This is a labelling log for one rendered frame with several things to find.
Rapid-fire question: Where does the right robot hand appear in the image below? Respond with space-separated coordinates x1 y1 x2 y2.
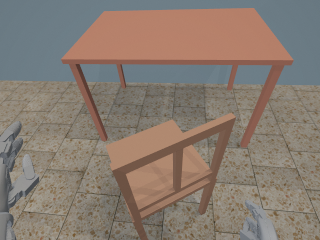
240 200 279 240

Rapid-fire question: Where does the left robot hand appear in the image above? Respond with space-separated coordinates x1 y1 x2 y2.
0 121 39 213

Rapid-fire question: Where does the robot left forearm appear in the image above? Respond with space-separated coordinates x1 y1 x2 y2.
0 212 17 240

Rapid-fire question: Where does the table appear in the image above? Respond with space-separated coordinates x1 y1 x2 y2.
61 8 294 148

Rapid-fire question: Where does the chair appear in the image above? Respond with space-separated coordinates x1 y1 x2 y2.
106 113 236 240

